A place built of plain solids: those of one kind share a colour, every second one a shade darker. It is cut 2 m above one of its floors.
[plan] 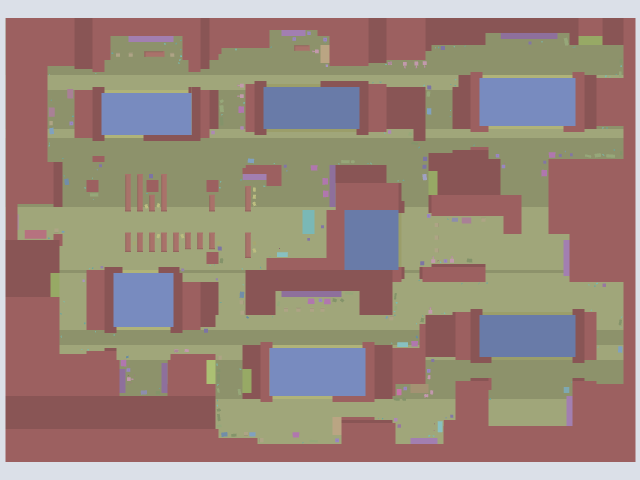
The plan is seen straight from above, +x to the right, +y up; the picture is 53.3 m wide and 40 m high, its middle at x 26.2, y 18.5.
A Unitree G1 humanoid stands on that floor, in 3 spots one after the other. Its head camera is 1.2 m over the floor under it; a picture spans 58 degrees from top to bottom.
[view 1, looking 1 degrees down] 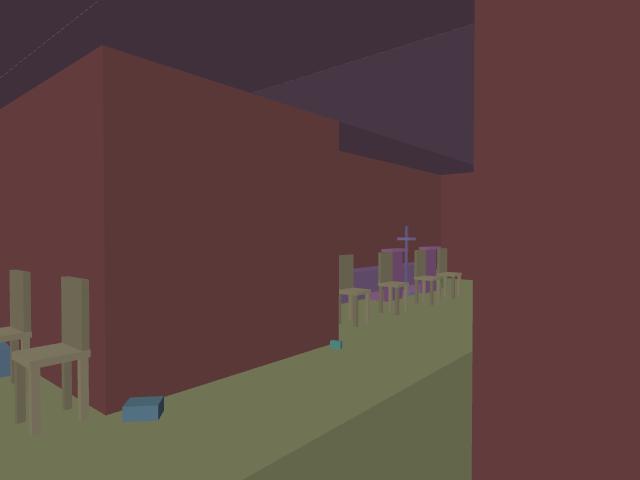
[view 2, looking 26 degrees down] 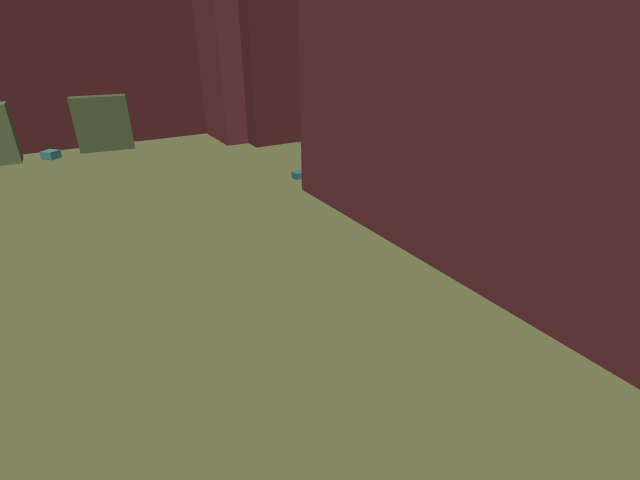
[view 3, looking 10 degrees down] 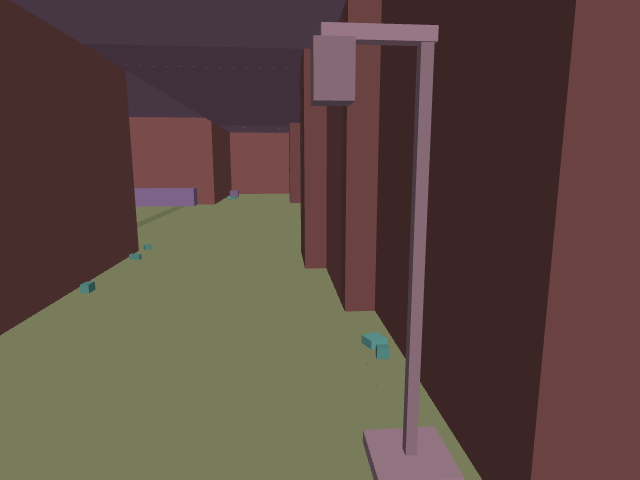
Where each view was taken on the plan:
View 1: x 18.75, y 9.38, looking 40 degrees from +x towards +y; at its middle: wall_rock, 4.48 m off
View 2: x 37.75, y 13.38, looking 149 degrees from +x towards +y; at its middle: floor_strip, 2.74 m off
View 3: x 33.88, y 13.00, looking -5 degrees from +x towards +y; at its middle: wall_rock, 4.97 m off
